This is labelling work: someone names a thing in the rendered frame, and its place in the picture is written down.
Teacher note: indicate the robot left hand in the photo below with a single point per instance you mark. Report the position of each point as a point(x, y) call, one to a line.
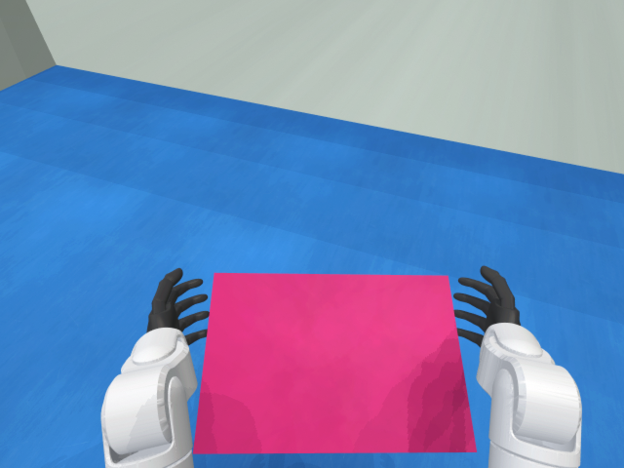
point(165, 310)

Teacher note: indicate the left robot forearm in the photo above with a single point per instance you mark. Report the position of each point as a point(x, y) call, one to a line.
point(144, 415)

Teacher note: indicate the right robot forearm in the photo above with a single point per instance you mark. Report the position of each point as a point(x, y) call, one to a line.
point(536, 410)

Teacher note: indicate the carton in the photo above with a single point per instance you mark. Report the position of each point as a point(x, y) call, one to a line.
point(332, 363)

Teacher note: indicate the robot right hand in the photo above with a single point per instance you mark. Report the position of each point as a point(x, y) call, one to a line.
point(501, 308)

